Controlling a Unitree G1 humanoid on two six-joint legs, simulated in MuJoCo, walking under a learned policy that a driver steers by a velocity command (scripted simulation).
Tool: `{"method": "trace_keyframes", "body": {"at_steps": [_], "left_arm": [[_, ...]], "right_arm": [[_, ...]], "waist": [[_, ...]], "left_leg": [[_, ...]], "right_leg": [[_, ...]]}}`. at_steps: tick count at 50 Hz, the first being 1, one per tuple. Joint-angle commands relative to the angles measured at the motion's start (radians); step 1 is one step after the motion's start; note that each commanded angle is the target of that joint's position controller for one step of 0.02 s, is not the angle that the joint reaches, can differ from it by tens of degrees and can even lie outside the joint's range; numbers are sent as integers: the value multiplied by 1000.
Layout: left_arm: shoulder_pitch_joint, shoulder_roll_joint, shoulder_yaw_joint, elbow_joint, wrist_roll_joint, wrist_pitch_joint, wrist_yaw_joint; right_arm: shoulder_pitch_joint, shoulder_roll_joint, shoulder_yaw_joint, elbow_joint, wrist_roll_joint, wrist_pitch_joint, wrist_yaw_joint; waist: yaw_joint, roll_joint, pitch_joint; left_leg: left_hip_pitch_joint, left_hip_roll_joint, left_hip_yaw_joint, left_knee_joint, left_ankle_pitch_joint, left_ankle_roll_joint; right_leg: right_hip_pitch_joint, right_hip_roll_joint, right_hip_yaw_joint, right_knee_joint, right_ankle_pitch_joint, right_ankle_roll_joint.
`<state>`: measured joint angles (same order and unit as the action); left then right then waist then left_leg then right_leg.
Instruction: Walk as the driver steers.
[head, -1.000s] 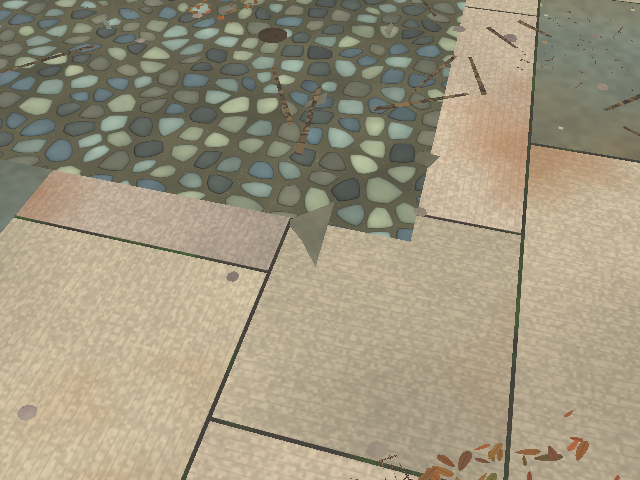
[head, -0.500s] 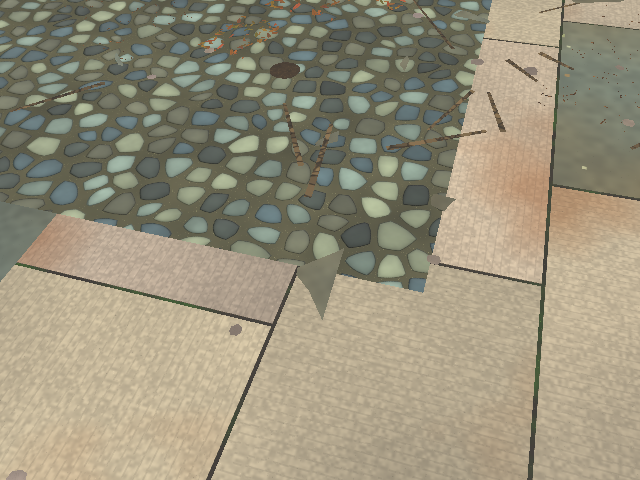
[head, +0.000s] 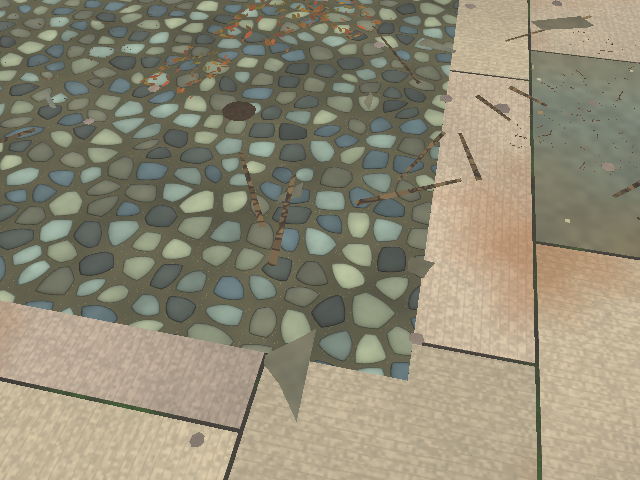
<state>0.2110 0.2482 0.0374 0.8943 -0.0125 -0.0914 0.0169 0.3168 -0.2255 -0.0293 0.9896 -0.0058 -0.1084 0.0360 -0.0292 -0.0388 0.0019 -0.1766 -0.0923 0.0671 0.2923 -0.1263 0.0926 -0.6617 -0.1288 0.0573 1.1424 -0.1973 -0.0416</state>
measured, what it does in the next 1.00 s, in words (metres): walks ahead, turning right: right foot, then left foot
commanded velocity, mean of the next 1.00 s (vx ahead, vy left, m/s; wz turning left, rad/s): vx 0.50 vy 0.00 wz -0.33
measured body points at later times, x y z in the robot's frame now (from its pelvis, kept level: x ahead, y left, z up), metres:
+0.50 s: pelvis +0.28 -0.09 +0.00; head +0.30 -0.10 +0.45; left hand +0.35 +0.17 -0.12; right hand +0.37 -0.36 -0.13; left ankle +0.30 +0.08 -0.66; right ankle +0.30 -0.16 -0.74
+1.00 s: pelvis +0.55 -0.07 +0.00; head +0.58 -0.07 +0.45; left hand +0.74 +0.16 -0.12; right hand +0.56 -0.37 -0.11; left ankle +0.61 +0.02 -0.74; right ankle +0.48 -0.20 -0.66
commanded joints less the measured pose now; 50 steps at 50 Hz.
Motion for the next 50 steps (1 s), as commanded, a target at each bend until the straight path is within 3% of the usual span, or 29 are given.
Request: {"method": "trace_keyframes", "body": {"at_steps": [1, 5, 10, 13, 14, 15, 16, 17, 18, 19, 20, 21, 22, 25, 27, 31, 35, 38, 39, 40, 41, 42, 43, 44, 45, 46, 47, 50], "left_arm": [[36, 48, 14, -42, 13, 3, 7], [-126, 30, 8, -85, 4, -9, -6], [-251, 41, 3, -134, -10, -18, -36], [-186, 78, 15, -132, -11, -29, -51], [-89, 106, 32, -106, -9, -29, -51], [91, 161, 60, -52, -9, -29, -47], [252, 272, 87, -25, 8, -25, -44], [289, 266, 83, -12, 0, -20, -54], [239, 182, 59, -25, -5, -21, -53], [140, 150, 49, -54, -2, -19, -50], [69, 128, 42, -78, 6, -15, -51], [33, 100, 33, -91, 13, -13, -53], [24, 85, 28, -94, 18, -12, -54], [69, 126, 42, -87, 5, -15, -40], [117, 148, 50, -77, 1, -13, -24], [177, 150, 52, -66, -4, -3, -6], [225, 149, 57, -48, -14, 6, -2], [203, 163, 66, -60, -11, 20, 10], [189, 162, 68, -68, -9, 26, 11], [171, 144, 62, -83, -7, 30, 10], [139, 104, 46, -110, 4, 28, 4], [230, 30, 26, -134, 1, 17, 0], [307, 47, 18, -144, -25, 7, -1], [250, 146, 42, -129, -36, 10, 1], [168, 163, 49, -143, -28, 19, 2], [128, 146, 50, -154, -17, 24, 2], [116, 131, 55, -161, -11, 31, -2], [113, 76, 48, -186, -15, 51, -10]], "right_arm": [[-39, -131, -20, -54, 1, -18, -20], [42, -158, -25, -37, 17, -5, -36], [116, -169, -31, -4, 26, 16, -39], [83, -193, -42, -7, 25, 32, -42], [59, -188, -40, -13, 21, 37, -43], [55, -156, -29, -23, 9, 40, -45], [131, -76, 0, -52, -6, 26, -41], [169, -26, 19, -46, -6, -5, -30], [77, -137, -7, -67, 23, -31, -22], [-15, -167, -14, -97, 36, -47, -21], [-56, -164, -17, -105, 25, -50, -27], [-65, -157, -24, -110, 10, -44, -32], [-58, -141, -26, -116, 4, -32, -34], [-84, -119, -30, -139, -5, -6, -46], [-178, -115, -30, -175, -7, -2, -51], [-332, -94, -25, -222, 4, -10, -41], [-419, -109, -25, -267, 13, -21, -28], [-402, -147, -36, -277, 16, -36, -18], [-355, -160, -42, -267, 16, -41, -20], [-255, -185, -57, -241, 11, -46, -25], [-97, -228, -72, -216, -2, -49, -32], [48, -314, -95, -205, -14, -38, -41], [63, -284, -89, -187, 2, -25, -33], [-4, -187, -66, -214, 9, -22, -33], [-59, -148, -55, -225, 10, -16, -33], [-112, -130, -47, -223, 6, -12, -30], [-139, -113, -42, -219, -2, -11, -29], [-137, -136, -53, -195, -3, -22, -25]], "waist": [[47, 77, 56], [-11, 76, 54], [-50, 90, 83], [4, 117, 42], [60, 113, -18], [131, 81, -132], [136, -113, -292], [118, -266, -364], [123, -178, -267], [106, -108, -153], [78, -18, -100], [45, 10, -68], [20, -5, -63], [5, -15, -31], [27, -10, 2], [73, -44, 24], [97, -49, 34], [69, -65, 24], [45, -76, 6], [-2, -72, -50], [-76, -26, -180], [-73, 199, -338], [-38, 406, -385], [-46, 245, -236], [-41, 138, -128], [-15, 96, -54], [9, 119, -20], [28, 135, 3]], "left_leg": [[-106, 278, -208, -209, 64, 170], [-12, 265, -163, -193, 83, 127], [147, 324, -177, -124, 59, 113], [217, 351, -163, -24, 211, 84], [210, 316, -117, 102, 392, 59], [133, 256, -56, 332, 465, 26], [-216, 147, 14, 728, 193, -42], [-498, 26, -78, 939, -410, -67], [-621, 92, -162, 1037, -382, -39], [-645, 139, -148, 1018, -278, -22], [-599, 176, -136, 962, -196, -23], [-535, 203, -141, 887, -147, -29], [-478, 213, -144, 840, -124, -37], [-467, 196, -123, 713, -65, -81], [-503, 182, -123, 570, 33, -105], [-431, 131, -120, 311, 225, -108], [-393, 113, -141, 210, 223, -102], [-316, 107, -150, 159, 127, -87], [-246, 100, -136, 144, 88, -75], [-100, 98, -122, 113, 70, -51], [155, 207, -208, 150, 58, 5], [541, 433, -532, 144, 1, 122], [614, 550, -851, 39, -187, 199], [475, 511, -748, 14, -275, 155], [322, 465, -574, -2, -223, 110], [185, 414, -464, -40, -131, 92], [105, 378, -383, -72, -72, 80], [24, 346, -228, -139, 65, 94]], "right_leg": [[-24, -42, 1, -135, 159, 28], [-1, 1, -35, -426, 306, 36], [0, 32, -43, -582, 224, 20], [110, 67, -75, -632, 113, -29], [248, 103, -105, -649, 103, -55], [488, 101, -84, -641, 122, -95], [880, -136, 293, -653, 94, -231], [1061, -240, 686, -823, -59, -325], [1005, -211, 641, -849, -122, -274], [864, -176, 498, -859, -34, -237], [728, -138, 393, -880, 75, -222], [623, -103, 327, -909, 159, -211], [566, -78, 293, -934, 195, -208], [493, -46, 222, -969, 275, -226], [482, -37, 209, -981, 266, -221], [455, 5, 184, -970, 171, -173], [522, -24, 250, -911, 136, -160], [575, -50, 316, -831, 161, -144], [574, -42, 327, -789, 203, -136], [555, 7, 312, -695, 278, -115], [447, 69, 260, -470, 244, -85], [131, 209, 127, -130, -68, -11], [-89, 197, 113, 75, -406, -1], [-149, 131, 138, 162, -334, 1], [-134, 87, 98, 155, -244, 4], [-92, 56, 80, 109, -180, 9], [-57, 26, 77, 66, -139, 8], [-22, -1, 47, 29, -62, 15]]}}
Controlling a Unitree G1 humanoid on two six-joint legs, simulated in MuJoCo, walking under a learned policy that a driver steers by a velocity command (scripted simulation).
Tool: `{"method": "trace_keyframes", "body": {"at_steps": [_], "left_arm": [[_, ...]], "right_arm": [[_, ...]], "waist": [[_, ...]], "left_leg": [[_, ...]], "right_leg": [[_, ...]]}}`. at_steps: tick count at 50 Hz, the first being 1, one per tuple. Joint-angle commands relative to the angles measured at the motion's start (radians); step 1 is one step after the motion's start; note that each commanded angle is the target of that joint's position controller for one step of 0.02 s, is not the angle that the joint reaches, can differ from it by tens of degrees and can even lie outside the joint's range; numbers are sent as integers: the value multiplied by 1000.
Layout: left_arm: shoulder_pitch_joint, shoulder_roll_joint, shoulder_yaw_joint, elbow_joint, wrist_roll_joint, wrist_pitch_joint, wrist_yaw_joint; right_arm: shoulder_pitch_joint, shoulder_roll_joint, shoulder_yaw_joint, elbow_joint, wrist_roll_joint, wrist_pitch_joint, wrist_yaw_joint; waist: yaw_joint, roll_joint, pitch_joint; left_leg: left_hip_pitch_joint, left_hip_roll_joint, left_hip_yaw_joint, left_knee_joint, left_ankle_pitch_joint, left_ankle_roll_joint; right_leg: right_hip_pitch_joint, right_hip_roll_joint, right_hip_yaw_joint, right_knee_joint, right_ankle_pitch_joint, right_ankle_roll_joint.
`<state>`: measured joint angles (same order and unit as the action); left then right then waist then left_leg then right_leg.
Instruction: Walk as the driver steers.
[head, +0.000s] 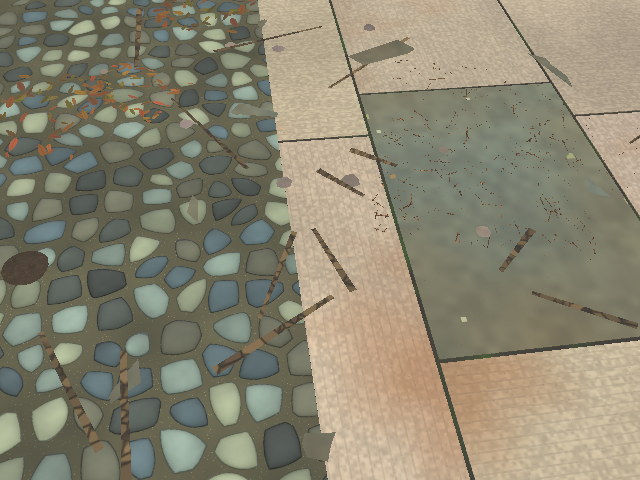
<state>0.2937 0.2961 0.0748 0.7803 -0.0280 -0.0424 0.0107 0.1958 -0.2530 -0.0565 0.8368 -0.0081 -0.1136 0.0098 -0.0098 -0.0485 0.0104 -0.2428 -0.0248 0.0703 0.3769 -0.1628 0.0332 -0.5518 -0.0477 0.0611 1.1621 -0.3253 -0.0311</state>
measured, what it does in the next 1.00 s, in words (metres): walks ahead, turning right: right foot, then left foot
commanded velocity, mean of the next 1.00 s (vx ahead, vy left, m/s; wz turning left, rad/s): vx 0.50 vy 0.00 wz -0.39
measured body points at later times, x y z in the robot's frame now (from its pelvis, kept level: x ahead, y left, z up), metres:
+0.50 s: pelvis +0.25 -0.09 -0.01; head +0.29 -0.10 +0.44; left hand +0.47 +0.13 -0.10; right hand +0.28 -0.39 -0.13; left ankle +0.22 +0.09 -0.65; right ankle +0.28 -0.16 -0.74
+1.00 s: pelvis +0.54 -0.12 -0.01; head +0.57 -0.12 +0.44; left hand +0.73 +0.10 -0.12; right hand +0.56 -0.42 -0.10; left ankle +0.61 -0.06 -0.74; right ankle +0.41 -0.21 -0.66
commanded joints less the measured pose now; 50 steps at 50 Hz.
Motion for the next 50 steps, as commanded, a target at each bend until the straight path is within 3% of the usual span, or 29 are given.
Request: {"method": "trace_keyframes", "body": {"at_steps": [1, 4, 8, 12, 13, 15, 16, 17, 18, 19, 20, 21, 22, 23, 24, 26, 28, 33, 36, 39, 41, 42, 43, 44, 45, 46, 47, 48, 50], "left_arm": [[14, 27, 11, -86, 3, 4, -3], [-42, 25, 10, -118, 4, 2, -9], [-179, 7, -2, -166, 6, -7, -38], [-289, 6, -8, -231, 2, -5, -63], [-298, 12, -5, -244, 2, -4, -68], [-265, 41, 9, -255, 5, 1, -72], [-200, 69, 24, -245, 8, 5, -71], [-51, 110, 50, -207, 6, 6, -66], [129, 183, 86, -159, 6, 14, -46], [123, 304, 102, -159, -1, 11, -32], [165, 255, 82, -193, 9, -7, -37], [138, 188, 62, -178, 19, -19, -42], [82, 156, 52, -180, 12, -25, -42], [2, 127, 41, -195, 13, -24, -41], [-46, 103, 30, -210, 22, -26, -39], [-68, 110, 30, -214, 23, -30, -33], [-48, 130, 35, -200, 19, -33, -20], [27, 133, 34, -156, 12, -27, 0], [80, 135, 31, -118, 9, -29, -4], [98, 140, 32, -94, 13, -24, -5], [85, 147, 34, -84, 15, -16, -4], [69, 141, 30, -85, 17, -13, -2], [61, 121, 20, -94, 26, -12, 2], [133, 77, 3, -118, 30, -22, 4], [179, 49, -10, -115, 32, -39, 1], [90, 116, 0, -129, 16, -51, -7], [-8, 132, 3, -150, 7, -61, -11], [-66, 123, 1, -163, 23, -69, -11], [-58, 102, 6, -171, 44, -72, -9]], "right_arm": [[-9, -121, -31, -33, 0, -20, 1], [11, -145, -39, -15, 0, -17, -5], [45, -173, -41, -4, 6, -1, -12], [105, -207, -49, 18, 22, 24, -14], [109, -214, -51, 21, 27, 32, -15], [99, -242, -59, 16, 33, 44, -20], [94, -257, -64, 13, 35, 51, -25], [78, -258, -63, 8, 39, 59, -30], [84, -229, -51, -7, 27, 55, -34], [160, -72, -3, -65, -20, 31, -19], [98, -128, -3, -89, 12, -16, -2], [-8, -186, -20, -120, 51, -36, 7], [-24, -172, -13, -126, 45, -44, 5], [-19, -170, -16, -111, 22, -41, -3], [2, -181, -25, -106, 11, -28, -4], [24, -162, -27, -110, 1, -2, -2], [-13, -133, -20, -126, -10, 11, -7], [-186, -85, 4, -163, -2, 7, 6], [-241, -103, 2, -184, 13, -2, 19], [-253, -131, -5, -201, 16, -8, 30], [-204, -143, -12, -197, 18, -9, 33], [-119, -161, -25, -173, 15, -10, 30], [18, -199, -41, -143, 8, -11, 28], [153, -281, -60, -132, -6, -11, 28], [217, -276, -63, -101, 19, -1, 40], [195, -208, -44, -110, 41, 4, 40], [129, -180, -35, -129, 33, 13, 35], [92, -170, -30, -142, 20, 22, 32], [63, -148, -21, -158, 9, 26, 25]], "waist": [[10, 131, -2], [1, 109, 2], [-49, 100, 32], [-82, 100, 72], [-76, 105, 74], [-36, 141, 34], [8, 159, -13], [94, 144, -89], [175, 74, -184], [65, -210, -238], [118, -153, -421], [138, -73, -292], [97, -16, -193], [48, 43, -130], [10, 30, -101], [-21, 25, -80], [-20, 26, -55], [57, -25, -18], [87, -42, 0], [91, -63, 17], [62, -78, 12], [16, -64, -38], [-44, -29, -149], [-52, 148, -308], [-47, 351, -343], [-69, 248, -238], [-69, 153, -115], [-55, 83, -47], [-4, 97, -33]], "left_leg": [[97, 283, -199, -230, 154, 161], [139, 282, -103, -235, 265, 161], [178, 266, 10, -228, 273, 133], [291, 309, 49, -193, 297, 115], [318, 319, 62, -169, 349, 107], [343, 320, 102, -57, 644, 86], [344, 313, 121, 58, 808, 76], [292, 284, 150, 251, 869, 53], [69, 247, 152, 529, 665, 11], [-406, 67, 115, 890, -305, -47], [-541, 4, -136, 1051, -439, -43], [-630, 59, -166, 1043, -338, -23], [-600, 100, -158, 953, -250, -10], [-527, 133, -155, 867, -200, -17], [-451, 154, -161, 809, -171, -25], [-386, 151, -145, 739, -142, -53], [-380, 135, -128, 642, -72, -82], [-305, 76, -107, 272, 255, -92], [-297, 69, -112, 195, 282, -68], [-339, 69, -104, 152, 168, -15], [-287, 48, -71, 125, 81, 27], [-169, 15, -42, 94, 90, 56], [39, 59, -97, 121, 160, 103], [403, 250, -426, 126, 160, 240], [579, 362, -802, -34, -54, 329], [535, 354, -816, -77, -245, 287], [401, 321, -693, -95, -220, 251], [281, 282, -604, -112, -129, 236], [165, 218, -513, -146, 36, 224]], "right_leg": [[-155, -86, 48, -14, 99, 8], [-196, -84, 48, -143, 227, 17], [-160, -67, -22, -365, 379, 6], [-176, -49, -78, -479, 312, -18], [-166, -39, -93, -497, 266, -30], [-58, 18, -148, -519, 160, -67], [44, 60, -176, -527, 115, -91], [245, 108, -193, -598, 165, -125], [566, 66, -77, -627, 205, -175], [906, -209, 444, -674, 155, -327], [992, -315, 796, -838, 32, -424], [924, -275, 643, -853, 94, -359], [772, -228, 502, -851, 168, -318], [618, -186, 405, -862, 259, -285], [509, -157, 346, -883, 345, -271], [396, -134, 306, -920, 416, -278], [327, -107, 247, -936, 454, -279], [293, -44, 161, -926, 315, -204], [360, -89, 198, -900, 256, -196], [490, -154, 235, -853, 313, -182], [544, -164, 218, -798, 478, -159], [552, -126, 173, -699, 654, -136], [497, -75, 113, -509, 715, -104], [201, 41, 38, -168, 460, -33], [-85, 139, 32, 55, -208, 18], [-215, 78, 90, 134, -202, 8], [-244, 39, 68, 115, -111, 2], [-226, 11, 46, 55, -51, 1], [-131, -25, 39, -67, 21, 15]]}}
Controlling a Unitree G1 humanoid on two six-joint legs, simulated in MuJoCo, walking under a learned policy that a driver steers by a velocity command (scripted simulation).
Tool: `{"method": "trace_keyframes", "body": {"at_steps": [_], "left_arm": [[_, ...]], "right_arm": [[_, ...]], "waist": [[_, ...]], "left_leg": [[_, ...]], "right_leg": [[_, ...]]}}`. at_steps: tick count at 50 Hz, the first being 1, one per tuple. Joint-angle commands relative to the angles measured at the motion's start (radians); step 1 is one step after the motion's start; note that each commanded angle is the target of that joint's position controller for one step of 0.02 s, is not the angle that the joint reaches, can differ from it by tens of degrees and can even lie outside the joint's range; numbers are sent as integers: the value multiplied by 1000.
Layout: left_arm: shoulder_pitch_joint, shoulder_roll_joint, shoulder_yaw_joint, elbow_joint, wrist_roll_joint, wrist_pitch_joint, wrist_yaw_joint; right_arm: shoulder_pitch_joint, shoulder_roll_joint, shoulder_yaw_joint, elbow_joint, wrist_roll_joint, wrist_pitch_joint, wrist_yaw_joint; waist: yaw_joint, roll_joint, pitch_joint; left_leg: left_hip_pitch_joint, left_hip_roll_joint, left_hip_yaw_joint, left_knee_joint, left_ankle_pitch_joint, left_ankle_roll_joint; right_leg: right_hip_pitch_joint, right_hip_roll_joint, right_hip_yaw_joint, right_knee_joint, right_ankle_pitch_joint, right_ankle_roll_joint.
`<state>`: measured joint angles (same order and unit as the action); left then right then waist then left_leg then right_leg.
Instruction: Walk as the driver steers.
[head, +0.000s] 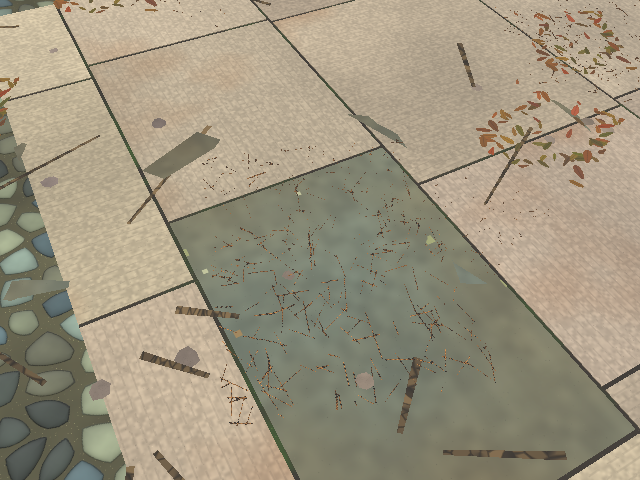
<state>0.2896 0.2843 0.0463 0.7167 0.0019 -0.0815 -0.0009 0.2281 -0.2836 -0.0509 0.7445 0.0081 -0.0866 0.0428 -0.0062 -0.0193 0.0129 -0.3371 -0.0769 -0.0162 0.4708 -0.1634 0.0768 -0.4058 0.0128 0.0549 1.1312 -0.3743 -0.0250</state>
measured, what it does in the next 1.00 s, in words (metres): walks ahead, turning left: right foot, then left foot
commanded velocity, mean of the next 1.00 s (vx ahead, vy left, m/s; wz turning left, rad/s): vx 0.50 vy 0.00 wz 0.53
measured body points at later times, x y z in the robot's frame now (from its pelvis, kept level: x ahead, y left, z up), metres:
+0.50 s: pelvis +0.27 -0.02 +0.00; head +0.29 -0.02 +0.45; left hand +0.37 +0.28 -0.08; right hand +0.42 -0.28 -0.12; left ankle +0.16 +0.08 -0.65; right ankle +0.34 -0.12 -0.74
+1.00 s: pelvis +0.49 +0.14 -0.01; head +0.52 +0.17 +0.44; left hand +0.41 +0.43 -0.12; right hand +0.77 +0.00 -0.09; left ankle +0.50 +0.23 -0.74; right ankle +0.49 -0.05 -0.64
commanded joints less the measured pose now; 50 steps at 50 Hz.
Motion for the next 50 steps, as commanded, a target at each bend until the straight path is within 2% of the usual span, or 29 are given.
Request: {"method": "trace_keyframes", "body": {"at_steps": [1, 3, 6, 9, 12, 15, 17, 18, 19, 20, 21, 22, 23, 24, 25, 27, 30, 34, 39, 41, 42, 43, 44, 45, 46, 47, 48, 49, 50], "left_arm": [[-43, 102, 33, -105, 16, -30, 3], [-57, 84, 29, -108, 18, -22, 10], [-162, 58, 19, -129, 15, -20, 13], [-264, 43, 12, -144, 6, -30, 1], [-346, 53, 15, -162, -5, -43, -14], [-345, 83, 29, -164, -12, -56, -21], [-223, 117, 50, -134, -11, -63, -13], [-93, 156, 65, -116, 3, -65, -4], [51, 233, 85, -101, 18, -58, 6], [99, 221, 85, -68, 2, -42, -3], [55, 139, 65, -81, -7, -36, -2], [13, 103, 53, -85, -4, -29, 0], [-30, 89, 45, -78, 2, -26, -2], [-59, 68, 38, -70, 7, -27, -3], [-77, 67, 37, -63, 10, -29, -4], [-85, 76, 42, -45, 4, -38, -7], [-76, 117, 55, -13, 5, -42, -4], [-59, 150, 60, 18, -2, -30, 1], [4, 199, 73, 61, -26, -6, 3], [1, 229, 82, 64, -33, 7, 8], [-3, 242, 85, 64, -36, 15, 12], [-6, 226, 78, 60, -37, 20, 18], [20, 171, 54, 39, -5, 14, 20], [102, 47, 11, -21, 21, -13, 4], [-15, 148, 28, -24, -13, -43, -10], [-90, 174, 35, -52, -42, -57, -15], [-100, 157, 28, -49, -27, -63, -8], [-98, 158, 33, -42, -3, -62, 0], [-78, 163, 38, -37, 4, -51, -1]], "right_arm": [[29, -116, -27, -66, -5, -1, -12], [46, -132, -32, -60, 2, -2, -23], [87, -160, -43, -41, 11, 6, -41], [137, -159, -44, -23, 18, 20, -53], [187, -158, -44, -9, 23, 34, -60], [182, -162, -49, -11, 23, 47, -66], [143, -146, -47, -26, 22, 50, -65], [119, -106, -33, -46, 13, 46, -60], [179, -46, -15, -69, 12, 37, -60], [262, -50, -4, -86, 24, 31, -61], [220, -138, -26, -69, 34, 34, -60], [129, -158, -34, -82, 27, 40, -58], [85, -144, -35, -94, 16, 43, -55], [68, -131, -39, -101, 10, 48, -51], [77, -111, -38, -105, 17, 54, -45], [67, -76, -31, -116, 20, 63, -39], [10, -64, -25, -141, 11, 64, -34], [-102, -47, -13, -165, 14, 49, -9], [-220, -60, -15, -228, 17, 49, 16], [-184, -91, -31, -236, 11, 55, 18], [-100, -121, -49, -221, 8, 60, 15], [67, -171, -80, -177, 12, 64, 5], [227, -258, -112, -145, 17, 75, -17], [175, -349, -113, -165, 19, 62, -16], [205, -252, -88, -184, 16, 48, -10], [173, -209, -73, -170, 8, 36, -8], [116, -190, -66, -173, 10, 30, -9], [54, -166, -59, -183, 4, 30, -11], [17, -147, -50, -197, -8, 29, -15]], "waist": [[4, 94, -43], [7, 105, -45], [-22, 95, -25], [-59, 111, -17], [-83, 113, -11], [-61, 138, -9], [14, 153, -55], [80, 121, -165], [101, -59, -318], [70, -315, -376], [80, -180, -237], [87, -92, -119], [65, -41, -46], [42, -53, -13], [22, -84, 3], [11, -92, 11], [15, -56, 16], [55, -34, 29], [80, -39, 60], [41, -68, 20], [-14, -75, -35], [-103, -51, -121], [-158, 82, -220], [-28, 314, -332], [-119, 180, -386], [-114, 144, -237], [-70, 56, -156], [-29, 39, -106], [6, 57, -92]], "left_leg": [[237, 252, -396, -250, 87, 184], [196, 236, -344, -259, 179, 194], [155, 206, -290, -259, 222, 170], [139, 180, -277, -233, 190, 137], [171, 195, -332, -189, 153, 128], [226, 216, -413, -128, 137, 111], [207, 182, -411, -26, 222, 77], [126, 138, -360, 157, 216, 45], [-145, 17, -229, 475, -26, -20], [-378, 2, -164, 693, -440, -45], [-455, 72, -178, 789, -381, -55], [-459, 104, -140, 805, -295, -63], [-434, 132, -122, 773, -234, -69], [-407, 158, -120, 737, -195, -70], [-369, 177, -109, 720, -173, -71], [-359, 189, -88, 690, -134, -81], [-396, 201, -85, 579, -26, -99], [-346, 186, -33, 344, 175, -84], [-323, 155, 33, 191, 105, -32], [-221, 97, 89, 168, -4, 8], [-99, 53, 119, 147, -30, 35], [143, 9, 125, 91, 29, 73], [459, 150, -106, 82, 59, 138], [725, 383, -698, -54, -162, 322], [737, 402, -784, -156, -249, 307], [630, 375, -643, -168, -172, 265], [484, 331, -531, -167, -64, 236], [357, 297, -449, -176, 54, 217], [272, 272, -404, -197, 134, 212]], "right_leg": [[-252, -87, 36, -78, 78, 21], [-241, -79, 14, -156, 105, 48], [-225, -59, 10, -341, 266, 76], [-164, -24, 10, -506, 405, 82], [-119, 7, 16, -596, 421, 75], [-52, 18, 32, -671, 339, 52], [135, 9, 15, -742, 332, 7], [363, -90, 84, -710, 330, -48], [721, -298, 358, -691, 270, -159], [823, -452, 694, -771, 79, -250], [706, -422, 643, -807, -52, -222], [575, -373, 488, -827, -4, -186], [453, -330, 386, -862, 94, -171], [378, -295, 307, -889, 168, -162], [317, -272, 243, -917, 210, -155], [272, -260, 151, -958, 288, -168], [289, -270, 53, -981, 407, -183], [318, -242, -89, -974, 465, -147], [443, -288, -156, -923, 542, -110], [480, -291, -197, -803, 844, -88], [474, -278, -224, -668, 995, -73], [387, -244, -256, -458, 1013, -43], [122, -198, -262, -135, 653, 3], [-285, 10, -127, 178, -219, 50], [-379, -17, 48, 256, -203, 33], [-439, -53, 35, 227, -106, 16], [-397, -93, 31, 144, -23, 12], [-332, -118, 29, 64, 24, 21], [-265, -135, 36, 30, 54, 27]]}}
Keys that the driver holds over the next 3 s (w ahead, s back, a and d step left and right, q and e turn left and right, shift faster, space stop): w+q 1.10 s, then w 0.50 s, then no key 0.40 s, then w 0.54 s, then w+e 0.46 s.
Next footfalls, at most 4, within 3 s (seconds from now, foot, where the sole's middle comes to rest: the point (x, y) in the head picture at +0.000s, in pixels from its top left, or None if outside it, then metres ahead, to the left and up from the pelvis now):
0.36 right None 0.37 -0.11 -0.77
0.86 left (203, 456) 0.53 0.25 -0.77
1.36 right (214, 312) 0.88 0.27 -0.77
1.84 left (74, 301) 0.91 0.61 -0.77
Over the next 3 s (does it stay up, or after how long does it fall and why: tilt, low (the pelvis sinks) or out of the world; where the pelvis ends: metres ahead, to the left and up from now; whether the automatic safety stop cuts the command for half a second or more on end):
stays up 1.13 0.74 0.00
